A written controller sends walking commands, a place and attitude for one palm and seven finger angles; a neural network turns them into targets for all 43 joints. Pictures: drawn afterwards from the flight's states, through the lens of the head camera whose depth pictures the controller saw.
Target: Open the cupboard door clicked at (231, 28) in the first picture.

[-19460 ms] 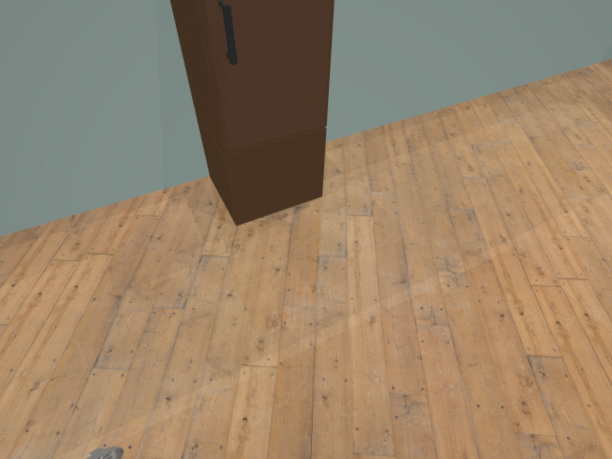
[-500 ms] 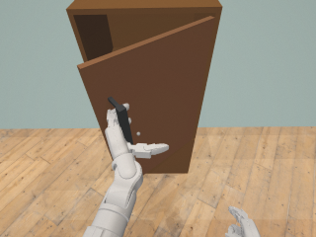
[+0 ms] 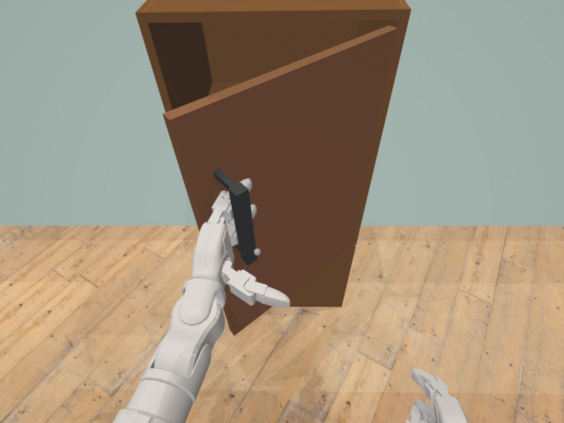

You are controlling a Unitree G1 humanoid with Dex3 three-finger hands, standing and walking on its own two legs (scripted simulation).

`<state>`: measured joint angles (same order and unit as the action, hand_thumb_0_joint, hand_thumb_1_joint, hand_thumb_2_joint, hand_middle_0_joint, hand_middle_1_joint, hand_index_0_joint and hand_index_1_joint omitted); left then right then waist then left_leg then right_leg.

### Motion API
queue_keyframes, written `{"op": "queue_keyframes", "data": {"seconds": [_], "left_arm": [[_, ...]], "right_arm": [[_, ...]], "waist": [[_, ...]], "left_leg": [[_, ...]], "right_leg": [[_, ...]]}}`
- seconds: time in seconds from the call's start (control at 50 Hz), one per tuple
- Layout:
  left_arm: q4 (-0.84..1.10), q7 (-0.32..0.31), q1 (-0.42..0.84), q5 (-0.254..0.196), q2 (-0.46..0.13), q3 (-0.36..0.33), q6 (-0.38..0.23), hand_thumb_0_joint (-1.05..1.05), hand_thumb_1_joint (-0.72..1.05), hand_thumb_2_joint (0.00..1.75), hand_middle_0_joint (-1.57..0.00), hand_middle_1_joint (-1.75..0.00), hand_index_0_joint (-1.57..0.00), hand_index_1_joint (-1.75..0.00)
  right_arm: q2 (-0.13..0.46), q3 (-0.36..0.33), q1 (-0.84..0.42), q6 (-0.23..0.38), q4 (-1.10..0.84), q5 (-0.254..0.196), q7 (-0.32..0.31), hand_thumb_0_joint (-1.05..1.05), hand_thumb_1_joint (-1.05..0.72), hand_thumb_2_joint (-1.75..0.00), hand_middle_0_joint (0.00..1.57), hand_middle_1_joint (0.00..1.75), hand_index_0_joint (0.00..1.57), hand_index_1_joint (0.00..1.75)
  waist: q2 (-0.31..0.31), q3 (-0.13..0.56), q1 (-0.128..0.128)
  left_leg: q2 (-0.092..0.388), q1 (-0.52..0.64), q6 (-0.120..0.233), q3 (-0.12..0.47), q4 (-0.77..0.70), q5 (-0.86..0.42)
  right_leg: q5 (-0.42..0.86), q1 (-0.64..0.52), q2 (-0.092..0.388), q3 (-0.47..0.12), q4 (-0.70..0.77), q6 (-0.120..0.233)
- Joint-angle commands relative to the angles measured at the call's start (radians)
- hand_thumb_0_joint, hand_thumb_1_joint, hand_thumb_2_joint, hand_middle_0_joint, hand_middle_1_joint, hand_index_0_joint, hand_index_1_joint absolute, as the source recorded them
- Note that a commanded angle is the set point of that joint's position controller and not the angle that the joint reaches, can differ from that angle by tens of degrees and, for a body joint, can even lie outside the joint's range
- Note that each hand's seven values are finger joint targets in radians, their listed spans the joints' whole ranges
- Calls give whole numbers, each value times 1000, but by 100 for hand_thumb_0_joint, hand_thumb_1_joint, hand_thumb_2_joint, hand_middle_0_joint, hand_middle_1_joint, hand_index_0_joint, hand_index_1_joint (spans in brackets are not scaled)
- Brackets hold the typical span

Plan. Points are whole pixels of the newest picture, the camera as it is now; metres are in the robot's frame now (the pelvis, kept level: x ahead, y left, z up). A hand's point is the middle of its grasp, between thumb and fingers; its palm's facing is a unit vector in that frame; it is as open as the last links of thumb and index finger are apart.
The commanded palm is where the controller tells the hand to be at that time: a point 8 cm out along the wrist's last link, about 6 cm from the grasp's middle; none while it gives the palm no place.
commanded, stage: slide the hand sideways off the handle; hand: left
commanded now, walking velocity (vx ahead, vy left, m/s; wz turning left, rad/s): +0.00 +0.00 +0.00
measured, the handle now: (236, 219) +0.38 +0.10 +0.09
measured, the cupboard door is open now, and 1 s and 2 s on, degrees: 41 41 41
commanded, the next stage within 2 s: draw the hand back to the body in 0.92 s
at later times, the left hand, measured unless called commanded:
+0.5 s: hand (229, 279) +0.28 +0.10 +0.09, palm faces +0.04 -1.00 -0.02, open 16.2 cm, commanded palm +0.25 +0.16 +0.09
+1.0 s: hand (188, 305) +0.24 +0.14 +0.08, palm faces +0.06 -1.00 -0.03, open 16.3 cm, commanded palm +0.22 +0.19 +0.09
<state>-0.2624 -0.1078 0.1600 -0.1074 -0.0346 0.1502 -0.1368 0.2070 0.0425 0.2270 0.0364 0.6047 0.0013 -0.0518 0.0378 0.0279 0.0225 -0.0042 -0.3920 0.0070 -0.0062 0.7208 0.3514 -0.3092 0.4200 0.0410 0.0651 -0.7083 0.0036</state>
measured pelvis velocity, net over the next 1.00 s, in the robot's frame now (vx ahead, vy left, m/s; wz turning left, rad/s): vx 0.03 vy -0.02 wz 0.02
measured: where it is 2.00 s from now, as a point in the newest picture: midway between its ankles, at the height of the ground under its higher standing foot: outside the picture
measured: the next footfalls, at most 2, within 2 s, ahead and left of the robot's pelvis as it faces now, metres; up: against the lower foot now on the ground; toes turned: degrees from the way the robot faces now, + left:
none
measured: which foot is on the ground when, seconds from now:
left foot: down 0.00-1.00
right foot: down 0.00-1.00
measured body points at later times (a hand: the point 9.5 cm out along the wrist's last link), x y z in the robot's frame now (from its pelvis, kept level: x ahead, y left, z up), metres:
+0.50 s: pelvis +0.02 -0.02 +0.00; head +0.03 -0.03 +0.45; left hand +0.27 +0.15 +0.09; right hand +0.21 -0.23 -0.08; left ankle +0.02 +0.11 -0.72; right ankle +0.04 -0.12 -0.72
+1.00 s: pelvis +0.03 -0.02 +0.00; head +0.05 -0.03 +0.45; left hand +0.23 +0.20 +0.09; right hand +0.21 -0.24 -0.08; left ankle +0.02 +0.11 -0.72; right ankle +0.04 -0.12 -0.72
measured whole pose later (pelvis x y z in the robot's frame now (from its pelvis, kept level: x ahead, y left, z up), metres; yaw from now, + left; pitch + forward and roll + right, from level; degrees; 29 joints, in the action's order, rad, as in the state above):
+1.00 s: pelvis +0.03 -0.02 +0.00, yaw +1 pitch +4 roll +0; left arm 0.19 0.14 -0.39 -0.21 -0.16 -0.06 -0.19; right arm 0.24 0.04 0.25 0.19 0.55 -0.01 -0.07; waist 0.04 0.05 0.04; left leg 0.02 -0.42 -0.02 0.03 0.77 0.41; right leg -0.38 0.44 0.02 0.10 -0.75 0.02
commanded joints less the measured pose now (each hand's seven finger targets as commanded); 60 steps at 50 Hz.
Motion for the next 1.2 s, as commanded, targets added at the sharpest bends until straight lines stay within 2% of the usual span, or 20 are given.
{"op": "queue_keyframes", "data": {"seconds": [0.0,0.02,0.08,0.12,0.22,0.3,0.32,0.36,0.48,0.58,0.74,0.82,0.86,0.9,0.94,1.0,1.04,1.08,1.14,1.18], "left_arm": [[277,-40,221,44,27,-19,-74,0,-50,30,-15,-30,-15,-30],[280,-47,202,63,-15,-46,-75,0,-50,30,-15,-30,-15,-30],[334,-46,181,76,3,-26,-73,0,-50,30,-15,-30,-15,-30],[346,-42,102,67,-40,-74,-68,0,-50,30,-15,-30,-15,-30],[431,-10,13,40,-89,-128,-59,0,-50,30,-15,-30,-15,-30],[486,23,-90,16,-85,-134,-59,0,-50,30,-15,-30,-15,-30],[500,31,-90,14,-81,-121,-62,0,-50,30,-15,-30,-15,-30],[528,42,-147,9,-105,-146,-68,0,-50,30,-15,-30,-15,-30],[564,90,-183,-7,-132,-163,-82,0,-50,30,-15,-30,-15,-30],[600,132,-294,-33,-159,-205,-90,0,-50,30,-15,-30,-15,-30],[631,177,-376,-71,-218,-283,-99,0,-50,30,-15,-30,-15,-30],[658,224,-411,-89,-203,-257,-118,0,-50,30,-15,-30,-15,-30],[669,244,-447,-104,-221,-276,-127,0,-50,30,-15,-30,-15,-30],[687,262,-456,-114,-194,-244,-130,0,-50,30,-15,-30,-15,-30],[696,262,-405,-109,-198,-231,-130,0,-50,30,-15,-30,-15,-30],[713,239,-401,-92,-178,-206,-124,0,-50,30,-15,-30,-15,-30],[738,216,-427,-83,-224,-249,-118,0,-50,30,-15,-30,-15,-30],[777,200,-449,-75,-228,-253,-107,0,-50,30,-15,-30,-15,-30],[775,188,-496,-82,-234,-275,-79,0,-50,30,-15,-30,-15,-30],[788,196,-511,-92,-238,-289,-59,0,-50,30,-15,-30,-15,-30]], "right_arm": [[90,-34,-109,73,-181,4,22,0,-90,-90,20,30,20,30],[93,-36,-111,69,-183,3,24,0,-90,-90,20,30,20,30],[85,-34,-117,66,-197,7,28,0,-90,-90,20,30,20,30],[90,-37,-119,61,-204,9,24,0,-90,-90,20,30,20,30],[83,-33,-135,55,-213,5,13,0,-90,-90,20,30,20,30],[81,-32,-134,63,-218,5,10,0,-90,-90,20,30,20,30],[81,-31,-135,67,-216,4,9,0,-90,-90,20,30,20,30],[82,-33,-128,75,-218,5,8,0,-90,-90,20,30,20,30],[88,-35,-119,102,-215,3,-2,0,-90,-90,20,30,20,30],[91,-37,-110,126,-220,0,-6,0,-90,-90,20,30,20,30],[99,-39,-100,155,-221,-5,-16,0,-90,-90,20,30,20,30],[107,-41,-91,183,-223,-9,-20,0,-90,-90,20,30,20,30],[112,-45,-74,201,-222,-10,-21,0,-90,-90,20,30,20,30],[114,-42,-69,216,-229,-11,-20,0,-90,-90,20,30,20,30],[120,-43,-72,227,-222,-14,-22,0,-90,-90,20,30,20,30],[118,-44,-63,243,-228,-14,-21,0,-90,-90,20,30,20,30],[118,-44,-62,246,-229,-14,-21,0,-90,-90,20,30,20,30],[112,-40,-61,248,-237,-14,-19,0,-90,-90,20,30,20,30],[108,-33,-65,244,-238,-15,-18,0,-90,-90,20,30,20,30],[110,-30,-75,240,-241,-18,-20,0,-90,-90,20,30,20,30]], "waist": [[-119,190,-2],[-100,180,9],[-42,195,7],[-98,206,23],[-92,188,25],[-83,173,19],[-55,158,12],[-64,170,17],[-81,152,1],[-62,184,16],[-74,160,16],[-27,159,7],[-52,173,7],[-63,166,2],[-39,139,-11],[-21,161,-7],[-21,185,9],[8,204,20],[-49,177,24],[-37,157,27]], "left_leg": [[7,36,-4,32,-163,-70],[6,27,-3,28,-165,-60],[3,46,-3,15,-161,-71],[4,35,1,10,-165,-82],[-2,35,5,-5,-162,-105],[-7,39,6,-12,-153,-136],[-7,45,6,-10,-151,-137],[-6,44,5,-6,-147,-151],[-12,29,8,1,-123,-139],[-16,20,6,0,-105,-175],[-16,-18,5,6,-82,-163],[-18,-16,6,10,-67,-175],[-15,-19,4,18,-62,-177],[-17,-28,5,22,-53,-181],[-17,-39,4,27,-48,-153],[-16,-26,1,35,-51,-137],[-14,-23,1,36,-55,-144],[-13,-7,0,34,-63,-165],[-7,-18,0,37,-77,-171],[-8,-20,-1,31,-82,-162]], "right_leg": [[45,-87,-38,0,115,27],[30,-94,-36,-9,119,30],[48,-100,-36,-12,116,34],[63,-139,-37,-19,129,31],[106,-176,-33,-37,151,26],[166,-183,-33,-39,150,20],[166,-170,-33,-37,149,21],[189,-178,-33,-36,138,20],[177,-150,-32,-43,133,13],[239,-177,-28,-50,116,10],[218,-163,-25,-64,111,4],[228,-140,-29,-56,96,6],[232,-135,-30,-47,84,6],[242,-120,-30,-40,76,3],[185,-83,-32,-34,73,6],[144,-58,-34,-14,53,11],[145,-81,-34,-17,52,14],[167,-96,-33,-11,46,17],[179,-115,-37,-6,57,15],[175,-121,-38,-9,68,14]]}}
